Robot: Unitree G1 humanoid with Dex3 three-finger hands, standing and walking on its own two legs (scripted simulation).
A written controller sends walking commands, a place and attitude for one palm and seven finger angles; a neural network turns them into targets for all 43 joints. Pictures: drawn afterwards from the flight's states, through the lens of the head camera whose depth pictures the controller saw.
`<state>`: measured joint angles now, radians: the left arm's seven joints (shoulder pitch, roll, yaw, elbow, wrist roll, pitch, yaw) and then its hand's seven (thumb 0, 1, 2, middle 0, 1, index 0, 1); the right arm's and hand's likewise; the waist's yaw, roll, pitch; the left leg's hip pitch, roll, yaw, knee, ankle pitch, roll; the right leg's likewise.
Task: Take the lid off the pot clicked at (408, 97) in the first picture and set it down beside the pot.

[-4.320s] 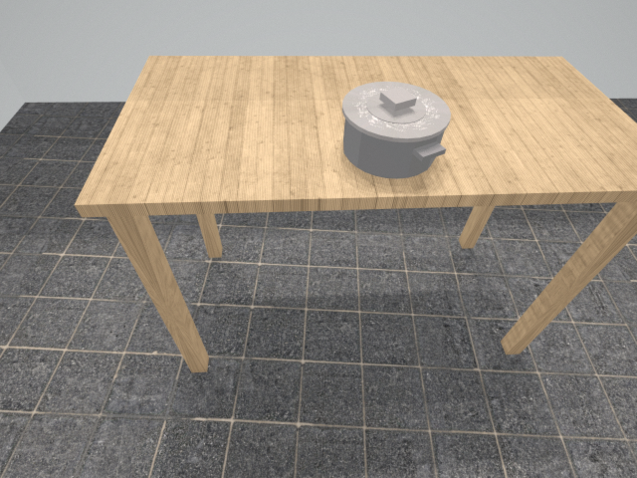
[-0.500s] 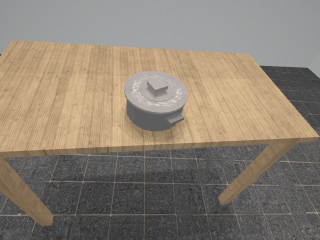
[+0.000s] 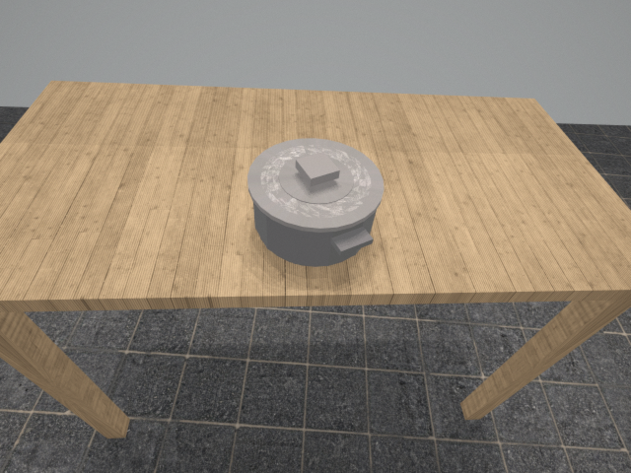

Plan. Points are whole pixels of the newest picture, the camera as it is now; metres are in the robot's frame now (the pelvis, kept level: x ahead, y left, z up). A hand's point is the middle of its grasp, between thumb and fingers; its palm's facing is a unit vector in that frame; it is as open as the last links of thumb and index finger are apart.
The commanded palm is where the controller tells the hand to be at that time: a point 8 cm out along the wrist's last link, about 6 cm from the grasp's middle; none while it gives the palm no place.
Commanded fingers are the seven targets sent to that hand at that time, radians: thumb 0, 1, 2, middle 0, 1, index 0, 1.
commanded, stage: come to a stop and stand still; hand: left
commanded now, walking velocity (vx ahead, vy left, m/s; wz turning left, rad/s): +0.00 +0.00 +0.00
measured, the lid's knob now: (317, 168) +0.49 +0.05 +0.13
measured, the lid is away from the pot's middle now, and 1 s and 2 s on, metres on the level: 0.00 0.00 0.00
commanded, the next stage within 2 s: look again from close up in 0.28 s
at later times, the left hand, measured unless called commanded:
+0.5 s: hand out of the picture +0.01 +0.19 -0.17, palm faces +0.03 -0.98 -0.21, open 7.4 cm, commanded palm none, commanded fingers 0.00 0.90 0.90 -0.20 -0.30 -0.20 -0.30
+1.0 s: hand out of the picture -0.05 +0.21 -0.17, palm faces +0.02 -0.97 -0.24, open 7.4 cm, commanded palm none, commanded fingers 0.00 0.90 0.90 -0.20 -0.30 -0.20 -0.30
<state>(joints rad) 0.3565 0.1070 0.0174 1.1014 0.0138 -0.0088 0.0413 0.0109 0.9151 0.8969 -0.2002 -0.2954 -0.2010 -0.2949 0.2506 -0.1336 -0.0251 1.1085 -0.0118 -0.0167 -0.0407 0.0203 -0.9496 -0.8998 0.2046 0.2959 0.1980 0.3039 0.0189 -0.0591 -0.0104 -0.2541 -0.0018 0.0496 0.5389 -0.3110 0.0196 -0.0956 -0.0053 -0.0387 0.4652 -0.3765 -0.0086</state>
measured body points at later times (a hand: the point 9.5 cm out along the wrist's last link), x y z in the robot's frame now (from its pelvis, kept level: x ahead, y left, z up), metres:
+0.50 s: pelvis -0.01 +0.01 +0.00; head +0.01 +0.02 +0.45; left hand +0.01 +0.24 -0.16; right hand +0.04 -0.22 -0.15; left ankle -0.02 +0.11 -0.73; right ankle -0.09 -0.11 -0.73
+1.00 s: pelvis -0.07 +0.02 +0.00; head -0.04 +0.02 +0.45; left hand -0.05 +0.26 -0.15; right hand -0.01 -0.21 -0.15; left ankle -0.02 +0.11 -0.73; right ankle -0.09 -0.11 -0.73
